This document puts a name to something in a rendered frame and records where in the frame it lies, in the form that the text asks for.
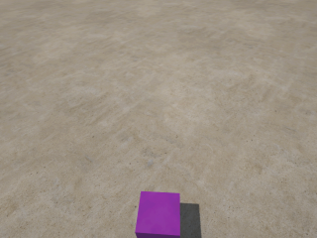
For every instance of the carton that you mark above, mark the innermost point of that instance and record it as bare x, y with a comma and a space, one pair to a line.
158, 215

